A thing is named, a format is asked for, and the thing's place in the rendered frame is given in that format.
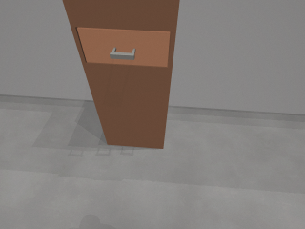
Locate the drawer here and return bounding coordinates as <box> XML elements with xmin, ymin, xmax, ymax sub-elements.
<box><xmin>77</xmin><ymin>27</ymin><xmax>171</xmax><ymax>67</ymax></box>

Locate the handle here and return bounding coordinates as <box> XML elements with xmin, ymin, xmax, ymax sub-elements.
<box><xmin>110</xmin><ymin>47</ymin><xmax>136</xmax><ymax>60</ymax></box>

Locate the cabinet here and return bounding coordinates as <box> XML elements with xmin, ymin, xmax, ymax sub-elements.
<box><xmin>62</xmin><ymin>0</ymin><xmax>180</xmax><ymax>149</ymax></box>

